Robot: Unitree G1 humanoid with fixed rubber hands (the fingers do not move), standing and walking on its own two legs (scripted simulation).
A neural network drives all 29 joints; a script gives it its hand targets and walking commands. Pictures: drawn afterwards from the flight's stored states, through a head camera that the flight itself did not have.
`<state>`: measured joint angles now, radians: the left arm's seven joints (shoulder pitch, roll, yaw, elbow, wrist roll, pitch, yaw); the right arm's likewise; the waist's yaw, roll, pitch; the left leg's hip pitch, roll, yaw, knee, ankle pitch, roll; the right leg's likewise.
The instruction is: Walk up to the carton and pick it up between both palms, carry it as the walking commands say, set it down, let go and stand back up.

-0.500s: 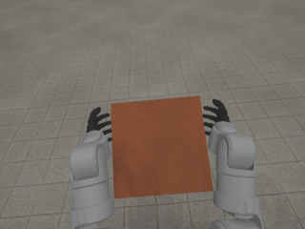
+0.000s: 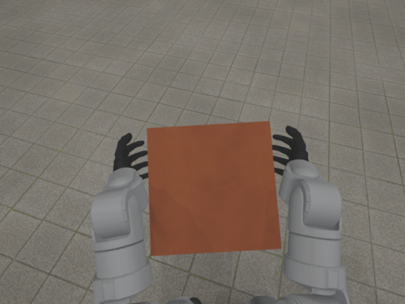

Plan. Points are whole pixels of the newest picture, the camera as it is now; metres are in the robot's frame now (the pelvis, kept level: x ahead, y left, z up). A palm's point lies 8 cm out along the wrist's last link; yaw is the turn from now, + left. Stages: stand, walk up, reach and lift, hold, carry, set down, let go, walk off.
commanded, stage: carry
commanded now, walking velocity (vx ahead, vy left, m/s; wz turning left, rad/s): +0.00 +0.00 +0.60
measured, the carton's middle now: (210, 185) +0.35 +0.01 +0.00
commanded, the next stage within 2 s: none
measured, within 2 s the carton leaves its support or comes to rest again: neither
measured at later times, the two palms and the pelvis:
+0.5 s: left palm (57, 253) +0.19 +0.22 +0.12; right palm (256, 193) +0.28 -0.06 +0.12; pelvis -0.08 +0.00 +0.00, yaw +18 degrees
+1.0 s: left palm out of the picture +0.02 +0.32 +0.11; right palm (168, 252) +0.19 +0.07 +0.12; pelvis -0.16 +0.01 +0.01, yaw +34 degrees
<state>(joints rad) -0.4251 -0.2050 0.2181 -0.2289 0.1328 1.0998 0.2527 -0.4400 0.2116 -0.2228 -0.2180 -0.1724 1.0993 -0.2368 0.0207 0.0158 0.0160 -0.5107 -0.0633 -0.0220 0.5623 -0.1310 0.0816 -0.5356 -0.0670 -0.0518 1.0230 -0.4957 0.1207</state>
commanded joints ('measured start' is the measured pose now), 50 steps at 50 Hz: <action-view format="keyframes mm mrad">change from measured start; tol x16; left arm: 1 -519 -867 -735 3 -375 27 -251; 9 -476 -818 -641 66 -343 35 -248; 11 -669 -810 -648 74 -339 13 -249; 20 -460 -755 -561 71 -294 34 -245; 35 -695 -944 -786 -55 -438 -4 -277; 50 -500 -862 -710 35 -350 30 -240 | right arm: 1 -454 837 662 6 348 27 216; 9 -484 834 678 45 361 49 209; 11 -732 853 700 14 381 31 199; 50 -461 823 650 33 361 35 228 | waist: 1 -48 137 -510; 8 -19 115 -483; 10 -14 -366 -359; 13 -26 -76 -315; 26 -19 -278 -400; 28 -51 -65 -452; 29 -57 341 -449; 32 -48 126 -495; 50 -48 152 -488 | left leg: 1 440 284 -368 -182 209 85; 8 145 136 -243 -205 -50 -82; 11 -253 101 33 488 -343 -158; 13 -217 125 33 599 -259 -152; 25 16 56 217 121 -226 -111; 27 274 66 165 -124 -21 -93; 29 613 424 -389 -41 967 105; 30 669 401 -315 18 1076 128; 36 498 296 -217 -92 340 101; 50 411 246 -406 -296 -8 41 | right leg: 1 13 17 14 -79 2 -14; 7 397 68 -82 -579 88 -55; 9 611 -187 169 -782 68 -118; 10 547 -488 389 -785 223 -262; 15 491 -271 -23 -540 867 -207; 22 514 -308 -89 -464 924 -192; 27 427 -302 -168 -231 810 -70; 29 -112 -93 -148 70 -128 57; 30 -170 -105 -38 156 -232 48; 50 88 56 7 -201 26 -37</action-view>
